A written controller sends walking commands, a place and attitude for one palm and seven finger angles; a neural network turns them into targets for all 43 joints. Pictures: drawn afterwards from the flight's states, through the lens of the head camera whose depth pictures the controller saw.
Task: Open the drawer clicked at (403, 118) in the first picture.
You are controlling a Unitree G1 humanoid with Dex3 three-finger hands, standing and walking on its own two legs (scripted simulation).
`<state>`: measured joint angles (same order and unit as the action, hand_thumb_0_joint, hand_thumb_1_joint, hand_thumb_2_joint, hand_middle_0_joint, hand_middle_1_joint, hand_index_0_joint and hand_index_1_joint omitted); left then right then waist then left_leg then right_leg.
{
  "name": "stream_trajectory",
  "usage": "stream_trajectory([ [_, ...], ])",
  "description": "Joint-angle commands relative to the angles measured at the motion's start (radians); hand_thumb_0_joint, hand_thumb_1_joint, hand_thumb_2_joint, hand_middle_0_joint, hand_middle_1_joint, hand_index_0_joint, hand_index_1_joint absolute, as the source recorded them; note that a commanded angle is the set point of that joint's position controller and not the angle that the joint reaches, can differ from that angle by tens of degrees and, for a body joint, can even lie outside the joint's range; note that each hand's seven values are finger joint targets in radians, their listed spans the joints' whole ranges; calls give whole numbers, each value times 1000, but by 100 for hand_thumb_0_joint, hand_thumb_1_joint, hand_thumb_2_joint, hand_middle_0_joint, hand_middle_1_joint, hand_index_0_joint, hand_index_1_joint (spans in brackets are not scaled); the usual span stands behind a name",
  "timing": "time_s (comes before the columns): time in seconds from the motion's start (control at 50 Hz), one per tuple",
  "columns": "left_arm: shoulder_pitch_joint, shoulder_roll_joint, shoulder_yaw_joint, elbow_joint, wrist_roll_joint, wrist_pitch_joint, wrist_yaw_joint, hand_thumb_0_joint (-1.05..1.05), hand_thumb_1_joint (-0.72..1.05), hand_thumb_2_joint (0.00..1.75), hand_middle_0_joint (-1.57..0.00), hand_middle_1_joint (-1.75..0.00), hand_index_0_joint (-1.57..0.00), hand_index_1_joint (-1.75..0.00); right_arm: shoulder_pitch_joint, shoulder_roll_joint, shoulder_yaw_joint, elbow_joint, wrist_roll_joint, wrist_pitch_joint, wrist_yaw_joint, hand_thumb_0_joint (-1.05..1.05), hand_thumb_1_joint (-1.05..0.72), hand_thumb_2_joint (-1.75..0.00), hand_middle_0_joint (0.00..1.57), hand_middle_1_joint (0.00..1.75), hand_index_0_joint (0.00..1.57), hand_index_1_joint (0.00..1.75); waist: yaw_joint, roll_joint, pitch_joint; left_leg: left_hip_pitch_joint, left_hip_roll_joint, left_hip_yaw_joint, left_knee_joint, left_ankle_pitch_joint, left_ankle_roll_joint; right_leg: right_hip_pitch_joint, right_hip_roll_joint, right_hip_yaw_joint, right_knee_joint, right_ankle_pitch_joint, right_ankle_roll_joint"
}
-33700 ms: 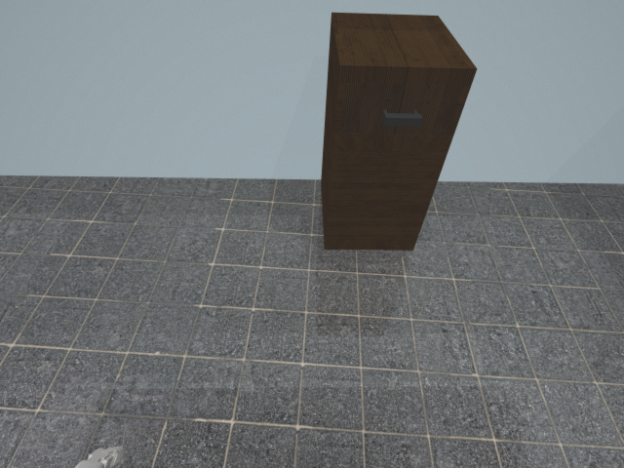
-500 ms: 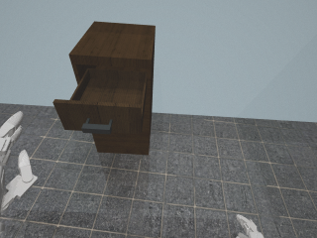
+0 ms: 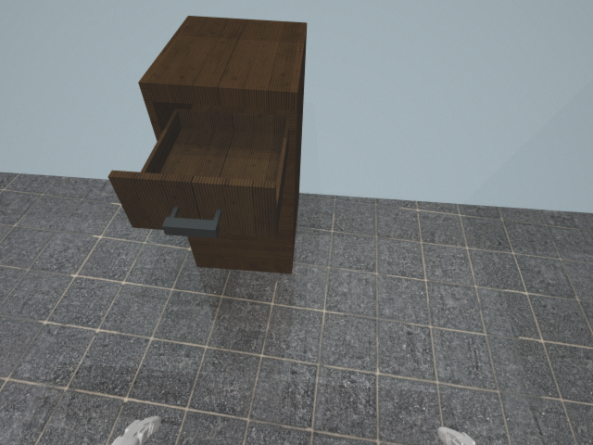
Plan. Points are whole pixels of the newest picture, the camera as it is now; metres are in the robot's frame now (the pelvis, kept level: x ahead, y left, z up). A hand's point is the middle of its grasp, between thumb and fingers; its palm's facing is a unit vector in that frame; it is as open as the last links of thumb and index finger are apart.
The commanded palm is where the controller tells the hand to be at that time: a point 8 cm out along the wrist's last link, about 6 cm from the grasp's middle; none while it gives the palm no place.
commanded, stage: let the arm hang, fingers relaxed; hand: left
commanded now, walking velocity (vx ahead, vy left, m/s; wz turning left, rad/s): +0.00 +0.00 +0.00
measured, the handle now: (194, 219) +0.56 +0.23 -0.10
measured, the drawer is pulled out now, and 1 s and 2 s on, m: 0.28 0.28 0.28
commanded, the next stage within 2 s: look to check the result in 0.86 s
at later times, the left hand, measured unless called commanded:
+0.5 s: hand out of the picture -0.01 +0.20 -0.16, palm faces -0.01 -0.97 -0.25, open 7.4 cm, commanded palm none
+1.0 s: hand out of the picture +0.01 +0.18 -0.16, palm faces -0.01 -0.98 -0.20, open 7.4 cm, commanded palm none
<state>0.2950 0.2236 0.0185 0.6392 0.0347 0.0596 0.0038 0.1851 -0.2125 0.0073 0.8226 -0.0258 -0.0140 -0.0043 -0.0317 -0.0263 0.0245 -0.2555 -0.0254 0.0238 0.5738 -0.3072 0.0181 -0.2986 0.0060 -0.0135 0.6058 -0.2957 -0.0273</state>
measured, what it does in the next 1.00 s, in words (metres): stands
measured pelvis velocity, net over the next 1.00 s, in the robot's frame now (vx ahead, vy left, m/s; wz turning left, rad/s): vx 0.00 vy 0.01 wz -0.02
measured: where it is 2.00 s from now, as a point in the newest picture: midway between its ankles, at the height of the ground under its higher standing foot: outside the picture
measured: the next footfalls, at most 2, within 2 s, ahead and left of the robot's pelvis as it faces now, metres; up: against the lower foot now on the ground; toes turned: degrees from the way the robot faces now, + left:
none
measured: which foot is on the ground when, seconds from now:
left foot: down 0.00-1.00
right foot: down 0.00-1.00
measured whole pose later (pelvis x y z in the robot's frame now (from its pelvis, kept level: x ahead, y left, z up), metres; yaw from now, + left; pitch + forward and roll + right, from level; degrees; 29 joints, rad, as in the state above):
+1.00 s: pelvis +0.00 +0.01 +0.02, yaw -1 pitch -2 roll +0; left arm 0.24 0.17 0.00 1.14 0.01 -0.01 0.03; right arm 0.30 -0.13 0.00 1.12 -0.02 0.00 -0.04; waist -0.01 0.00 0.07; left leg -0.13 -0.01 0.04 0.37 -0.21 0.02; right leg -0.17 0.02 0.00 0.37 -0.18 -0.02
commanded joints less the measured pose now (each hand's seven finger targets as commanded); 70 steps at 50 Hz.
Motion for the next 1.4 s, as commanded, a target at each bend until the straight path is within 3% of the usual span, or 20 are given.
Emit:
stream_trajectory([
  [0.0, -31, 158, 28, 48, -15, -61, 14, 0, 90, 90, -20, -30, -20, -30, 26, -108, -28, -15, 6, -2, -12, 0, -90, -90, 20, 30, 20, 30, 19, 118, -19, 38, 83, -93, -157, 215, 10, 84, -102, 143, -186, 260, -26],
  [0.04, -13, 148, 20, 134, -18, -63, 15, 0, 90, 90, -20, -30, -20, -30, 28, -100, -21, 20, 11, 2, -14, 0, -90, -90, 20, 30, 20, 30, 29, 154, -11, 24, 94, -97, -190, 189, 12, 122, -87, 132, -215, 208, -17],
  [0.12, 3, 119, 16, 254, -20, -68, 16, 0, 90, 90, -20, -30, -20, -30, 78, -87, -22, 86, 12, 9, -21, 0, -90, -90, 20, 30, 20, 30, 25, 153, -53, 68, 101, -98, -208, 144, 15, 155, -87, 121, -263, 175, -20],
  [0.14, 4, 117, 15, 276, -22, -69, 15, 0, 90, 90, -20, -30, -20, -30, 89, -81, -21, 98, 13, 10, -22, 0, -90, -90, 20, 30, 20, 30, 24, 128, -57, 70, 104, -101, -214, 135, 16, 160, -89, 117, -270, 167, -20],
  [0.26, 5, 94, 1, 381, -24, -69, 21, 0, 90, 90, -20, -30, -20, -30, 137, -74, -24, 175, 14, 15, -27, 0, -90, -90, 20, 30, 20, 30, 20, 40, 28, 71, 113, -104, -254, 112, 18, 120, -87, 105, -301, 127, -19],
  [0.34, 11, 95, 1, 420, -25, -72, 26, 0, 90, 90, -20, -30, -20, -30, 160, -69, -26, 215, 14, 13, -27, 0, -90, -90, 20, 30, 20, 30, 22, 0, 44, 74, 114, -104, -269, 109, 22, 120, -86, 107, -309, 106, -20],
  [0.48, 12, 85, 1, 449, -24, -69, 31, 0, 90, 90, -20, -30, -20, -30, 170, -52, -26, 255, 12, 14, -26, 0, -90, -90, 20, 30, 20, 30, 26, 27, 89, 53, 109, -102, -292, 45, 21, 91, -80, 111, -318, 33, -18],
  [0.82, -3, 59, 5, 466, -24, -76, 33, 0, 90, 90, -20, -30, -20, -30, 188, -21, -25, 278, 11, 5, -34, 0, -90, -90, 20, 30, 20, 30, 21, 59, 66, 75, 113, -89, -286, 138, 14, 120, -87, 108, -305, 139, -19],
  [1.16, -4, 64, 9, 475, -24, -79, 34, 0, 90, 90, -20, -30, -20, -30, 163, -39, -31, 275, 14, 3, -38, 0, -90, -90, 20, 30, 20, 30, 19, 29, 52, 110, 120, -88, -284, 177, 15, 127, -90, 105, -305, 181, -17],
  [1.38, -19, 78, 13, 469, -23, -83, 34, 0, 90, 90, -20, -30, -20, -30, 132, -60, -35, 267, 15, 2, -38, 0, -90, -90, 20, 30, 20, 30, 19, 42, 32, 134, 123, -85, -278, 211, 12, 136, -90, 106, -303, 219, -17],
])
